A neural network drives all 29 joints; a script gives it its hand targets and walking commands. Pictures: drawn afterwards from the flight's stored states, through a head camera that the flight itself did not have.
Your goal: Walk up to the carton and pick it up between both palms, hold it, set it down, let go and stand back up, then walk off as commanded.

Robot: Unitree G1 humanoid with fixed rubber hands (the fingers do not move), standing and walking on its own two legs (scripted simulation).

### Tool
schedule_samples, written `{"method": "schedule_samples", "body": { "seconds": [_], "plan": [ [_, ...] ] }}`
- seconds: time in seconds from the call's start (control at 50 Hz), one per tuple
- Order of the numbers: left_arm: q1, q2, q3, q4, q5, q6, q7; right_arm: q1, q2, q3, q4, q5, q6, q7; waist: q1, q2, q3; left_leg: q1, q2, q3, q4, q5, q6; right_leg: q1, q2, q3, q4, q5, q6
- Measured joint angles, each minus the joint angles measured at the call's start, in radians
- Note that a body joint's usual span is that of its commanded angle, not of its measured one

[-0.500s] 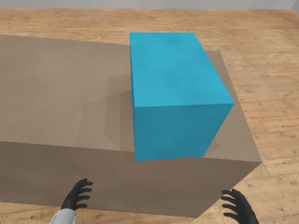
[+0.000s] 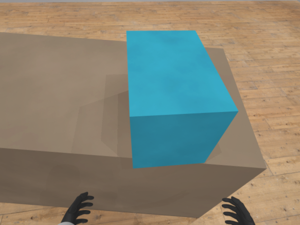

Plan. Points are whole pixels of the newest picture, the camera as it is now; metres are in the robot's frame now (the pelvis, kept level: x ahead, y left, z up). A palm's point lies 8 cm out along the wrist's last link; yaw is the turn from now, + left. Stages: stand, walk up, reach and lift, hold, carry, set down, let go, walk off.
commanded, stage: set down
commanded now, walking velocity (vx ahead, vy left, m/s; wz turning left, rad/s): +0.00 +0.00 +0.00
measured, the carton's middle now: (165, 96) +0.43 -0.01 +0.10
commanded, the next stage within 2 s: let go in 0.74 s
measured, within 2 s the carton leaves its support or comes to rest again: neither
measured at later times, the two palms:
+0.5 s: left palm (71, 223) +0.14 +0.23 -0.09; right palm out of the picture +0.14 -0.24 -0.08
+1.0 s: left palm out of the picture +0.13 +0.23 -0.09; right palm out of the picture +0.14 -0.24 -0.09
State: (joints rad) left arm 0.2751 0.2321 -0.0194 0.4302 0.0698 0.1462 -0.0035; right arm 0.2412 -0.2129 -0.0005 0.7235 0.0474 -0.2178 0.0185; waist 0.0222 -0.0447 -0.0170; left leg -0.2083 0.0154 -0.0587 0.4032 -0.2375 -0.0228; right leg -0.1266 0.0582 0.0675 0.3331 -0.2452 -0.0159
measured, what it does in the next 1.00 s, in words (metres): stands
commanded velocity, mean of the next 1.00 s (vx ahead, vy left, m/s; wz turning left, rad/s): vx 0.00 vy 0.00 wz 0.00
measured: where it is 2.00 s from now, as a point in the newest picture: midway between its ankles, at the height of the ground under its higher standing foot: outside the picture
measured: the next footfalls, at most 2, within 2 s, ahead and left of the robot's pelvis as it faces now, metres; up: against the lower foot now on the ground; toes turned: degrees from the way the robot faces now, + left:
none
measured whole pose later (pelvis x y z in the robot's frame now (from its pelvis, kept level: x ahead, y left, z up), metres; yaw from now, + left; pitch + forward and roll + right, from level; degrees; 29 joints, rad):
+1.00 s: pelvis +0.00 +0.00 +0.00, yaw +0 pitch +2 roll -1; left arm 0.28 0.23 -0.02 0.48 0.07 0.12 0.00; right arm 0.13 -0.21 0.00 0.90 0.02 -0.28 0.03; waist 0.02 -0.04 -0.02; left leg -0.21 0.01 -0.06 0.40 -0.23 -0.02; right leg -0.14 0.06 0.07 0.35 -0.25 -0.02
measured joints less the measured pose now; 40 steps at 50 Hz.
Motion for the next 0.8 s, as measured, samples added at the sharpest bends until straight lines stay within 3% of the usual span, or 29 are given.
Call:
{"method": "schedule_samples", "body": {
  "seconds": [0.28, 0.8],
  "plan": [
    [0.000, -0.003, 0.000, 0.022, 0.000, -0.027, -0.010, -0.044, 0.000, 0.000, 0.104, -0.008, -0.063, 0.007, 0.000, 0.000, 0.000, 0.000, 0.000, 0.000, 0.000, -0.006, 0.000, 0.000, 0.000, 0.000, 0.001, -0.006, -0.001],
    [0.000, -0.004, 0.000, 0.042, 0.000, -0.028, 0.000, -0.093, 0.000, 0.000, 0.159, -0.026, -0.059, 0.011, 0.000, 0.001, 0.000, 0.000, -0.001, 0.000, 0.000, 0.001, 0.000, -0.007, 0.000, 0.000, 0.015, -0.006, -0.002]
  ]
}}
